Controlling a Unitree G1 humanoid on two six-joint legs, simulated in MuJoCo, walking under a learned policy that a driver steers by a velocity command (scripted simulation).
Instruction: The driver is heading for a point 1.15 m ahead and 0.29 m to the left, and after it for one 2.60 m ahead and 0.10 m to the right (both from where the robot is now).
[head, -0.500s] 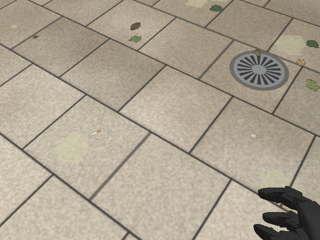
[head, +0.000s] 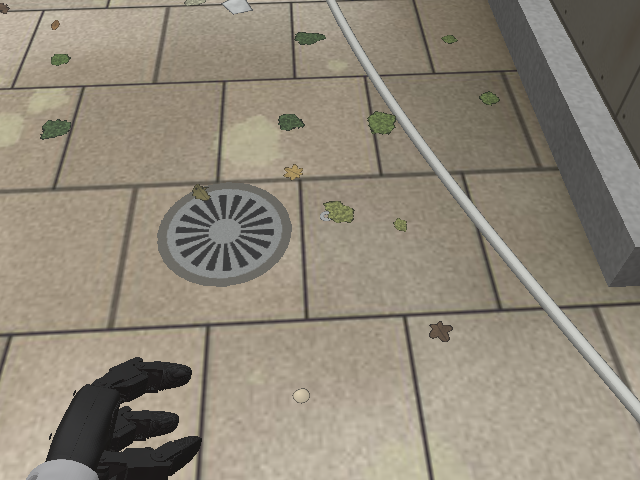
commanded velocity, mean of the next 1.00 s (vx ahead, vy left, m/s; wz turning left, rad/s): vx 1.00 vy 0.00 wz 0.34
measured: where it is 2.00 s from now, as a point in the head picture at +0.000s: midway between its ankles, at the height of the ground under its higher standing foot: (135, 69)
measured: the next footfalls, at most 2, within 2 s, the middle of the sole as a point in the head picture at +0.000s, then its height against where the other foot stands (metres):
right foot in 0.02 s outside the picture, level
left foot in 0.48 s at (280, 374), level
